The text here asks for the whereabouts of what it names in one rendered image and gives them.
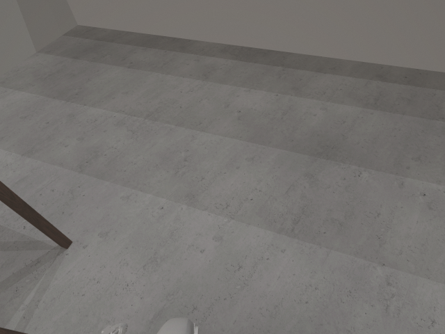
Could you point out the table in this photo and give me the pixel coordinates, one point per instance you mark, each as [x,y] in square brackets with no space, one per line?
[14,202]

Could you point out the left robot thigh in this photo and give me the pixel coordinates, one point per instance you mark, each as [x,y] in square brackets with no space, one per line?
[179,326]

